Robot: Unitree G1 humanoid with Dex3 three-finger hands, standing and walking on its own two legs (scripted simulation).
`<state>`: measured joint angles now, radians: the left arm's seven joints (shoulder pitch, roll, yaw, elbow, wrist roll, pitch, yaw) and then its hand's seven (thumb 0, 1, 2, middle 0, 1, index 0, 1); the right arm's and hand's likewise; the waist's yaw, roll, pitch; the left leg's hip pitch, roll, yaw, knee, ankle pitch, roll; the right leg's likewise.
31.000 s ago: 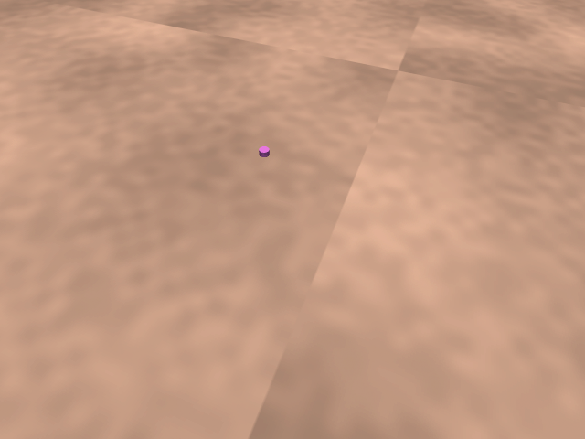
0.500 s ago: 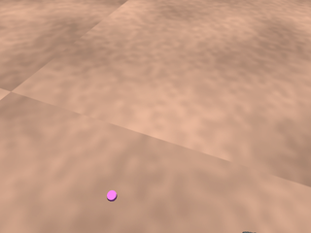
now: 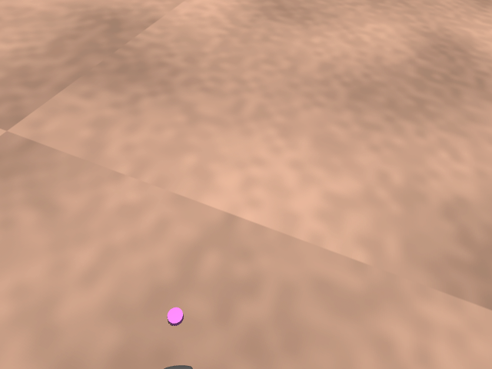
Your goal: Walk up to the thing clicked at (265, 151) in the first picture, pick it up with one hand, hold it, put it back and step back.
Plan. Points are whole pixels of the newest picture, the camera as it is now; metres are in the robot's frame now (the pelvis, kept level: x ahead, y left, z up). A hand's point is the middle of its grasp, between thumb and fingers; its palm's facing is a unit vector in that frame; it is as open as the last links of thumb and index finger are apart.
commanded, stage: walk up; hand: left
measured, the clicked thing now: (175, 316) +0.38 +0.19 -0.75
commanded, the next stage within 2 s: none
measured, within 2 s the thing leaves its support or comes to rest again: neither
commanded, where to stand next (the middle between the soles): -0.01 -0.04 m, yaw -1 degrees
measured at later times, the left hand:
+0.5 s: hand out of the picture +0.13 +0.21 -0.15, palm faces -0.10 -0.91 -0.40, open 7.4 cm
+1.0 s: hand out of the picture +0.02 +0.20 -0.16, palm faces +0.03 -0.94 -0.33, open 7.4 cm
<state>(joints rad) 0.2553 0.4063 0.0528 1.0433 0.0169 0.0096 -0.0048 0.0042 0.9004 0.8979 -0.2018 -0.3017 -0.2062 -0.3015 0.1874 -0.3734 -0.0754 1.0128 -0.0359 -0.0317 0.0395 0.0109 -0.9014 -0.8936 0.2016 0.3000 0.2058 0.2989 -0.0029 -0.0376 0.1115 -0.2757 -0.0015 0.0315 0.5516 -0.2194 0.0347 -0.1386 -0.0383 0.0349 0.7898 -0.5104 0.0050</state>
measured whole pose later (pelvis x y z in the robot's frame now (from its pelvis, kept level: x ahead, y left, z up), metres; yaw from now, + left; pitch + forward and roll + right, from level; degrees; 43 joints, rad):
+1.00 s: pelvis -0.03 -0.05 +0.00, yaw +0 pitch -4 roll +0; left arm 0.21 0.36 0.03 1.00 0.01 0.02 -0.03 0.00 0.90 0.90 -0.20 -0.30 -0.21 -0.30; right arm 0.18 -0.36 -0.01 0.96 -0.02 0.01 0.01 0.01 -0.90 -0.89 0.20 0.30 0.21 0.30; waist 0.03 -0.02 0.07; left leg -0.15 -0.01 -0.02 0.55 -0.34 0.00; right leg -0.29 0.01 0.00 0.54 -0.20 -0.02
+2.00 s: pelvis -0.08 -0.02 -0.01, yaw +1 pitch -1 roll +2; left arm 0.00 0.39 0.04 0.94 0.04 0.04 0.02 0.00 0.90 0.90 -0.20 -0.30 -0.21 -0.30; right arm 0.08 -0.41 -0.08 0.93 -0.01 0.07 0.02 0.01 -0.90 -0.89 0.20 0.30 0.21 0.30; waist -0.01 -0.02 0.23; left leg -0.35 -0.08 -0.05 0.94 -0.53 0.02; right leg -0.44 -0.05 0.04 0.57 -0.12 0.01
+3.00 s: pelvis -0.04 -0.05 -0.01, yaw -2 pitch -1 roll +1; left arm 0.14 0.37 0.03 0.78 0.02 0.00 0.03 0.00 0.90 0.90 -0.21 -0.30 -0.21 -0.30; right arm 0.21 -0.41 -0.06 0.80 -0.02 0.06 -0.01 0.01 -0.90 -0.89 0.20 0.30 0.21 0.30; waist 0.00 0.04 0.22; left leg -0.45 -0.03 -0.08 0.96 -0.45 0.00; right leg -0.35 -0.05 -0.03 0.69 -0.32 0.00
